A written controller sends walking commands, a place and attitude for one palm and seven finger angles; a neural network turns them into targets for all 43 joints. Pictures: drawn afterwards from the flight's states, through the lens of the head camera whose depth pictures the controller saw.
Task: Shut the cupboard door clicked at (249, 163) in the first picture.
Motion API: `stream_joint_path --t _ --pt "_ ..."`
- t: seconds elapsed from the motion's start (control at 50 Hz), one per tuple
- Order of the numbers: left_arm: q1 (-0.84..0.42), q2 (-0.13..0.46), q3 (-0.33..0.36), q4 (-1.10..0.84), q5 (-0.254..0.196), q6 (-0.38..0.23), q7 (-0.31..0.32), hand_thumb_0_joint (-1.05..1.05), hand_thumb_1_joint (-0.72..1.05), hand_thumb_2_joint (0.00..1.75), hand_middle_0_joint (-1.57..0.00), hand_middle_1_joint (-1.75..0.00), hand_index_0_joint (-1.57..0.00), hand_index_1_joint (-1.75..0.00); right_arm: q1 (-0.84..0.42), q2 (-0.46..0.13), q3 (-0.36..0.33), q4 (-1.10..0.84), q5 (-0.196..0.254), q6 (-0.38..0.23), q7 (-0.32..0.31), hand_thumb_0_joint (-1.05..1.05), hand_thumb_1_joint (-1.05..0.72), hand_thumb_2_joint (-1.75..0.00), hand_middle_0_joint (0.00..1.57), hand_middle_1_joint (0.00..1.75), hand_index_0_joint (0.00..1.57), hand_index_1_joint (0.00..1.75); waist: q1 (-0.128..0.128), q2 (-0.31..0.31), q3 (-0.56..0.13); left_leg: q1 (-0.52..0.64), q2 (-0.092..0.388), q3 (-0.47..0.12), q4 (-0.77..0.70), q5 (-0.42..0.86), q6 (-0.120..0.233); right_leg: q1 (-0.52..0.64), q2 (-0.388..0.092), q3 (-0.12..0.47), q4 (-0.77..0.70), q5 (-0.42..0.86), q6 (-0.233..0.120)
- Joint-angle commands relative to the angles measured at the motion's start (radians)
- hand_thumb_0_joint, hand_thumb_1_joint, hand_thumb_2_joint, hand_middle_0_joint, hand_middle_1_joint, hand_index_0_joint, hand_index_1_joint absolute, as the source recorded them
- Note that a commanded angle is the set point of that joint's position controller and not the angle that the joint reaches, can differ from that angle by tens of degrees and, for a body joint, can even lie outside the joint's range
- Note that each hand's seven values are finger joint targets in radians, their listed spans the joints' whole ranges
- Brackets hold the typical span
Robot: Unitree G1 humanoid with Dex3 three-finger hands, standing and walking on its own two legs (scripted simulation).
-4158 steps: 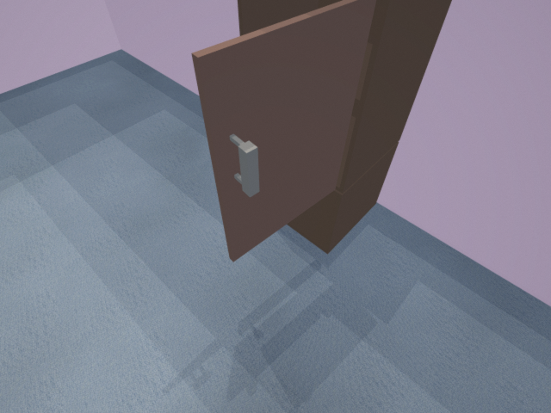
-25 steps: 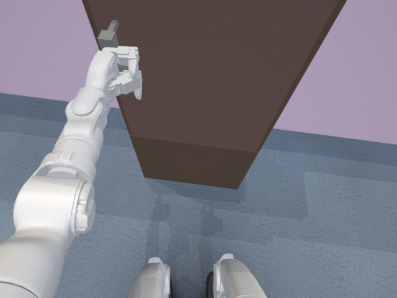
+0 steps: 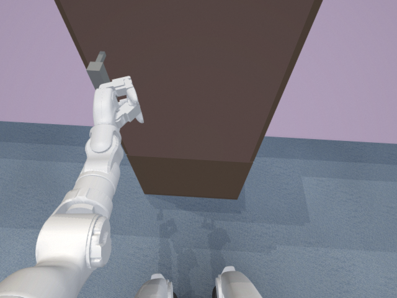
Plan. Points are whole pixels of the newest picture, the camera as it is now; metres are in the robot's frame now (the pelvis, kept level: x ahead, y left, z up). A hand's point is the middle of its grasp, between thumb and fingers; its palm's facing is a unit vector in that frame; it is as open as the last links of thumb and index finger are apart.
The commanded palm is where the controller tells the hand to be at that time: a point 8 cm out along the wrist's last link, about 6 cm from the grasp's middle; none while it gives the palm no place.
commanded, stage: pull the fist back off the door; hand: left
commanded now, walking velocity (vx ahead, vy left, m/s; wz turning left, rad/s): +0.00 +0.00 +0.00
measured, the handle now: (107, 82) +0.56 +0.17 +0.09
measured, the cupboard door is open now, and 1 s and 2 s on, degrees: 0 0 0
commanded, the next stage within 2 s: draw the hand back to the body in 0.34 s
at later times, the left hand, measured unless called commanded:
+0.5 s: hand (133, 128) +0.42 +0.10 +0.10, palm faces +0.00 -1.00 -0.03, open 3.1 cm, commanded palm +0.39 +0.15 +0.10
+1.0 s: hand (83, 154) +0.33 +0.15 +0.15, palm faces +0.02 -1.00 -0.08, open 3.1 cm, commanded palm +0.29 +0.21 +0.16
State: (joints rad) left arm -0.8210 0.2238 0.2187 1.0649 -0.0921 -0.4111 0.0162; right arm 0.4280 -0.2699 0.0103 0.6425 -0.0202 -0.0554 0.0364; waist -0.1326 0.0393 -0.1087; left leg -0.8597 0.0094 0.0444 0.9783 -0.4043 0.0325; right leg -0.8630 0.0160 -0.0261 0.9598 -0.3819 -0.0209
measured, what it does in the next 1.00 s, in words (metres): stands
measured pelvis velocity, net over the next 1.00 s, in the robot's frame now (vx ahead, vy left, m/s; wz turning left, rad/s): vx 0.04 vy -0.02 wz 0.03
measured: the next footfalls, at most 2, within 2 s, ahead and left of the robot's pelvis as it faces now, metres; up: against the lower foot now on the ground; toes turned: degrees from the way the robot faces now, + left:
none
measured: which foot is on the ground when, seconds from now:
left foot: down 0.00-1.00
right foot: down 0.00-1.00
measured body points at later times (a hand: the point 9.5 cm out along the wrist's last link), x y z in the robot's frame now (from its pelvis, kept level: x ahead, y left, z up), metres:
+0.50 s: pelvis +0.04 -0.02 +0.02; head +0.09 -0.03 +0.46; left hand +0.42 +0.15 +0.10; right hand +0.20 -0.25 -0.09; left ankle +0.04 +0.10 -0.68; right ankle +0.04 -0.11 -0.68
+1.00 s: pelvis +0.04 -0.02 +0.04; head +0.04 -0.05 +0.49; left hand +0.33 +0.21 +0.16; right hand +0.21 -0.25 -0.05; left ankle +0.04 +0.10 -0.68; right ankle +0.04 -0.11 -0.68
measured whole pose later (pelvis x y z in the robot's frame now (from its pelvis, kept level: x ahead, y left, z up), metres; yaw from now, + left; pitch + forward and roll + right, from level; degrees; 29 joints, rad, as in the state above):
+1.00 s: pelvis +0.04 -0.02 +0.04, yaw +2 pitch +3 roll +1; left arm -0.01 0.23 0.12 0.13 -0.23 -0.12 -0.16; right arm 0.24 -0.27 0.03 0.57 0.05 -0.06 -0.06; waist 0.01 0.06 -0.06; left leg -0.38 0.00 0.02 0.68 -0.35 0.01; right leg -0.39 0.01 -0.04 0.70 -0.36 -0.04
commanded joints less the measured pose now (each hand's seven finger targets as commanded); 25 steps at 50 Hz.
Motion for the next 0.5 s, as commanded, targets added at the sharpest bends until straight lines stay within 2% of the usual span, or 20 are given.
stream_joint_path --t 0.0,0.02,0.06,0.1,0.12,0.16,0.18,0.2,0.24,0.28,0.32,0.34,0.36,0.4,0.42,0.44,0.48 --pt "-0.286 0.133 0.001 -0.387 -0.016 -0.083 0.003 0.0 0.9 0.9 -1.3 -1.5 -1.3 -1.5 0.027 -0.136 -0.067 -0.135 0.014 -0.014 -0.01 0.0 -0.9 -0.9 0.2 0.3 0.2 0.3 0.045 -0.052 -0.433 0.265 -0.012 -0.035 -0.163 0.154 -0.003 0.328 0.017 0.018 -0.161 0.211 0.003" --pt "-0.258 0.127 -0.01 -0.444 -0.017 -0.088 0.001 0.0 0.9 0.9 -1.3 -1.5 -1.3 -1.5 0.022 -0.135 -0.068 -0.141 0.016 -0.016 -0.012 0.0 -0.9 -0.9 0.2 0.3 0.2 0.3 0.053 -0.029 -0.446 0.294 -0.011 -0.036 -0.161 0.198 -0.003 0.338 0.018 0.015 -0.152 0.254 0.0" --pt "-0.185 0.077 -0.049 -0.478 -0.02 -0.078 -0.002 0.0 0.9 0.9 -1.3 -1.5 -1.3 -1.5 0.01 -0.125 -0.071 -0.132 0.021 -0.014 -0.011 0.0 -0.9 -0.9 0.2 0.3 0.2 0.3 0.047 -0.04 -0.406 0.319 -0.006 -0.033 -0.167 0.231 -0.005 0.332 0.018 0.008 -0.158 0.295 0.004" --pt "-0.092 0.076 -0.046 -0.527 -0.027 -0.065 -0.007 0.0 0.9 0.9 -1.3 -1.5 -1.3 -1.5 -0.006 -0.124 -0.074 -0.137 0.025 -0.012 -0.012 0.0 -0.9 -0.9 0.2 0.3 0.2 0.3 0.065 -0.055 -0.39 0.322 -0.008 -0.026 -0.176 0.246 -0.005 0.364 0.016 0.011 -0.169 0.324 0.004" --pt "-0.061 0.066 -0.065 -0.581 -0.027 -0.062 -0.011 0.0 0.9 0.9 -1.3 -1.5 -1.3 -1.5 -0.013 -0.123 -0.074 -0.148 0.027 -0.012 -0.015 0.0 -0.9 -0.9 0.2 0.3 0.2 0.3 0.069 -0.034 -0.402 0.347 -0.008 -0.028 -0.179 0.282 -0.005 0.378 0.015 0.008 -0.163 0.354 0.001" --pt "-0.006 -0.001 -0.127 -0.629 -0.029 -0.044 -0.018 0.0 0.9 0.9 -1.3 -1.5 -1.3 -1.5 -0.039 -0.109 -0.072 -0.149 0.032 -0.012 -0.015 0.0 -0.9 -0.9 0.2 0.3 0.2 0.3 0.064 -0.014 -0.365 0.382 -0.004 -0.028 -0.185 0.31 -0.007 0.355 0.012 0.001 -0.168 0.375 0.003" --pt "0.021 -0.011 -0.137 -0.659 -0.034 -0.037 -0.019 0.0 0.9 0.9 -1.3 -1.5 -1.3 -1.5 -0.044 -0.108 -0.072 -0.151 0.033 -0.012 -0.015 0.0 -0.9 -0.9 0.2 0.3 0.2 0.3 0.067 -0.038 -0.362 0.392 -0.003 -0.033 -0.187 0.325 -0.007 0.362 0.011 -0.003 -0.171 0.384 0.003" --pt "0.061 -0.025 -0.152 -0.672 -0.036 -0.025 -0.022 0.0 0.9 0.9 -1.3 -1.5 -1.3 -1.5 -0.059 -0.105 -0.072 -0.155 0.035 -0.011 -0.016 0.0 -0.9 -0.9 0.2 0.3 0.2 0.3 0.069 -0.036 -0.342 0.395 -0.003 -0.03 -0.19 0.316 -0.007 0.36 0.01 -0.003 -0.178 0.382 0.003" --pt "0.098 -0.012 -0.139 -0.679 -0.042 -0.004 -0.023 0.0 0.9 0.9 -1.3 -1.5 -1.3 -1.5 -0.074 -0.104 -0.067 -0.157 0.038 -0.007 -0.023 0.0 -0.9 -0.9 0.2 0.3 0.2 0.3 0.072 -0.075 -0.307 0.376 -0.005 -0.031 -0.198 0.304 -0.005 0.374 0.005 -0.001 -0.185 0.385 0.006" --pt "0.043 -0.003 -0.141 -0.69 -0.041 0.001 -0.02 0.0 0.9 0.9 -1.3 -1.5 -1.3 -1.5 -0.095 -0.101 -0.063 -0.152 0.038 -0.004 -0.032 0.0 -0.9 -0.9 0.2 0.3 0.2 0.3 0.058 -0.108 -0.288 0.356 -0.01 -0.029 -0.197 0.262 -0.003 0.382 -0.003 0.013 -0.196 0.371 0.012" --pt "0.003 -0.002 -0.15 -0.731 -0.034 -0.006 -0.019 0.0 0.9 0.9 -1.3 -1.5 -1.3 -1.5 -0.112 -0.096 -0.06 -0.152 0.036 -0.006 -0.039 0.0 -0.9 -0.9 0.2 0.3 0.2 0.3 0.061 -0.04 -0.297 0.381 -0.013 -0.03 -0.188 0.266 -0.003 0.376 -0.008 0.019 -0.189 0.372 0.007" --pt "0.006 0.02 -0.129 -0.716 -0.032 -0.009 -0.014 0.0 0.9 0.9 -1.3 -1.5 -1.3 -1.5 -0.122 -0.093 -0.057 -0.144 0.037 -0.007 -0.041 0.0 -0.9 -0.9 0.2 0.3 0.2 0.3 0.066 -0.052 -0.31 0.379 -0.013 -0.037 -0.186 0.265 -0.006 0.382 -0.009 0.018 -0.182 0.37 0.005" --pt "-0.005 -0.021 -0.169 -0.708 -0.032 -0.011 -0.02 0.0 0.9 0.9 -1.3 -1.5 -1.3 -1.5 -0.133 -0.087 -0.053 -0.145 0.036 -0.009 -0.042 0.0 -0.9 -0.9 0.2 0.3 0.2 0.3 0.058 -0.05 -0.304 0.377 -0.014 -0.036 -0.182 0.263 -0.006 0.374 -0.011 0.017 -0.18 0.371 0.007" --pt "-0.018 -0.001 -0.15 -0.672 -0.033 -0.014 -0.025 0.0 0.9 0.9 -1.3 -1.5 -1.3 -1.5 -0.14 -0.088 -0.054 -0.135 0.036 -0.01 -0.045 0.0 -0.9 -0.9 0.2 0.3 0.2 0.3 0.06 -0.077 -0.317 0.361 -0.015 -0.041 -0.174 0.251 -0.008 0.381 -0.013 0.021 -0.174 0.364 0.007" --pt "-0.022 -0.013 -0.162 -0.664 -0.034 -0.011 -0.032 0.0 0.9 0.9 -1.3 -1.5 -1.3 -1.5 -0.139 -0.09 -0.053 -0.135 0.035 -0.013 -0.046 0.0 -0.9 -0.9 0.2 0.3 0.2 0.3 0.055 -0.065 -0.321 0.37 -0.017 -0.04 -0.168 0.261 -0.004 0.374 -0.013 0.023 -0.173 0.377 0.008" --pt "0.003 -0.003 -0.145 -0.645 -0.038 -0.008 -0.037 0.0 0.9 0.9 -1.3 -1.5 -1.3 -1.5 -0.144 -0.088 -0.054 -0.134 0.036 -0.013 -0.045 0.0 -0.9 -0.9 0.2 0.3 0.2 0.3 0.069 -0.05 -0.334 0.367 -0.017 -0.038 -0.166 0.268 -0.008 0.384 -0.015 0.025 -0.169 0.386 0.006" --pt "0.084 0.027 -0.116 -0.701 -0.049 0.004 -0.05 0.0 0.9 0.9 -1.3 -1.5 -1.3 -1.5 -0.154 -0.089 -0.052 -0.162 0.039 -0.008 -0.042 0.0 -0.9 -0.9 0.2 0.3 0.2 0.3 0.105 -0.056 -0.399 0.391 -0.021 -0.034 -0.182 0.321 -0.008 0.464 -0.016 0.027 -0.168 0.449 0.004"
